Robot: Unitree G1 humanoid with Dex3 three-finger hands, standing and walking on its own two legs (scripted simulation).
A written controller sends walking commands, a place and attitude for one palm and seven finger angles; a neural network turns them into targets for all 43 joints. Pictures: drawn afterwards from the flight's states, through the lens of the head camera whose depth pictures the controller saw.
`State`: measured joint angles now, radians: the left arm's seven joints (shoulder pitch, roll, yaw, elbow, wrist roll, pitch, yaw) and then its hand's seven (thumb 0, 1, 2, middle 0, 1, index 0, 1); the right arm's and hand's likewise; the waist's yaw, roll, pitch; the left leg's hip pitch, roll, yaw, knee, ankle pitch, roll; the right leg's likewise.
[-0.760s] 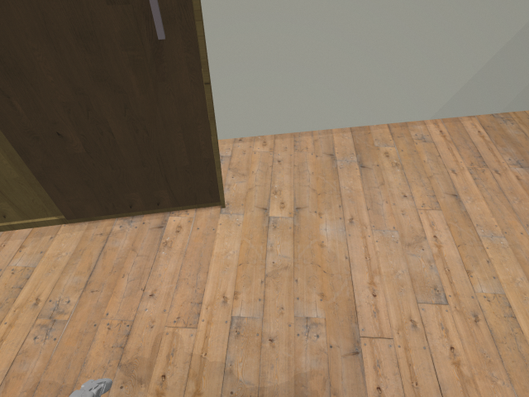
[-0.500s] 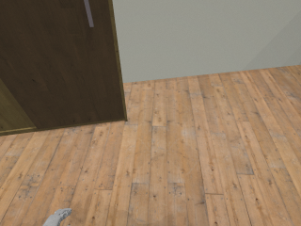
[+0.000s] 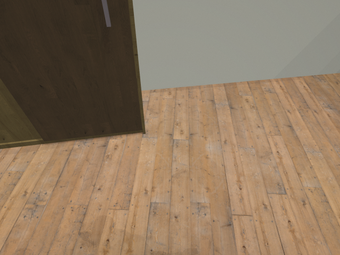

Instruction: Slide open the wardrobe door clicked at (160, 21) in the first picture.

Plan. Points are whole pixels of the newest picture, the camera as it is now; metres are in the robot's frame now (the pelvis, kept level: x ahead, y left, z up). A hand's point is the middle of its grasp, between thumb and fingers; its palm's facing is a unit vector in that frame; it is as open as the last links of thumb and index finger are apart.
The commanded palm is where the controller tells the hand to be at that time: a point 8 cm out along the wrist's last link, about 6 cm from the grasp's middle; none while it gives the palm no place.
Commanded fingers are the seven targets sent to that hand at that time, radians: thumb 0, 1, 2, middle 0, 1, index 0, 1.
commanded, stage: stand and wait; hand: right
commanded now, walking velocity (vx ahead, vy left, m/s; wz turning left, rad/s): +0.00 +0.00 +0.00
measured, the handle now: out of the picture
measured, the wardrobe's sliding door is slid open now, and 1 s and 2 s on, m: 0.00 0.00 0.00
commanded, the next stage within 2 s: look at it before walking up in 0.32 s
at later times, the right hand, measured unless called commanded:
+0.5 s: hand out of the picture +0.08 -0.24 -0.16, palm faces -0.04 +0.94 -0.33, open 7.4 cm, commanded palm none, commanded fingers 0.00 -0.90 -0.90 0.20 0.30 0.20 0.30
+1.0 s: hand out of the picture +0.08 -0.25 -0.15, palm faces -0.03 +0.94 -0.33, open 7.4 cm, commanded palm none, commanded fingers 0.00 -0.90 -0.90 0.20 0.30 0.20 0.30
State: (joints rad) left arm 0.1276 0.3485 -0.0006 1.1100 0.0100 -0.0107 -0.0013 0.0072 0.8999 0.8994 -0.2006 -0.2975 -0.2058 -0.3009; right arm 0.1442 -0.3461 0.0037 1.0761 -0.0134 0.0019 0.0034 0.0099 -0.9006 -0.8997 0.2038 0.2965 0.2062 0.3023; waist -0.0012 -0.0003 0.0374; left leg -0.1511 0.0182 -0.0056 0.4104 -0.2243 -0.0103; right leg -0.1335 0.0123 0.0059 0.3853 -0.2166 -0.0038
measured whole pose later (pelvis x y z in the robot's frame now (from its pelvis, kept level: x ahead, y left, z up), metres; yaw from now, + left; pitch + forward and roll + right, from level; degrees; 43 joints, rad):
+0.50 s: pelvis +0.00 +0.01 +0.00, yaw +0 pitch -2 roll +0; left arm 0.12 0.34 0.00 1.11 0.01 -0.02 0.00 0.01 0.90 0.90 -0.20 -0.30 -0.21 -0.30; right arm 0.13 -0.33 0.01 1.08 -0.01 -0.01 0.01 0.01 -0.90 -0.90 0.20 0.30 0.21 0.30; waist 0.00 0.01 0.03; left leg -0.15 0.00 -0.01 0.39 -0.21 0.00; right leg -0.13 0.00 0.00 0.37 -0.21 0.01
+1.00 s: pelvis +0.00 +0.00 +0.00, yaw +0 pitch -2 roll +0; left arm 0.11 0.34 -0.01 1.11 0.01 -0.02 0.00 0.01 0.90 0.90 -0.20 -0.30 -0.21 -0.30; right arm 0.14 -0.34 0.01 1.08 -0.01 0.00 0.01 0.01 -0.90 -0.90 0.20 0.30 0.21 0.30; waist -0.01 0.01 0.04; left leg -0.14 0.01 -0.01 0.37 -0.21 -0.01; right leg -0.12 0.01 0.01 0.35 -0.20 0.00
